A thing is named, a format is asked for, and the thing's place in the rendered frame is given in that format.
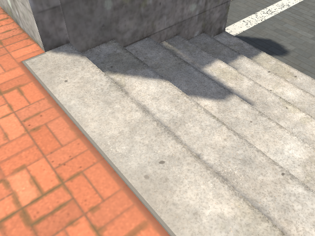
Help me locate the stairs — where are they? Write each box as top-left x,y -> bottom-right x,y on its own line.
82,31 -> 315,236

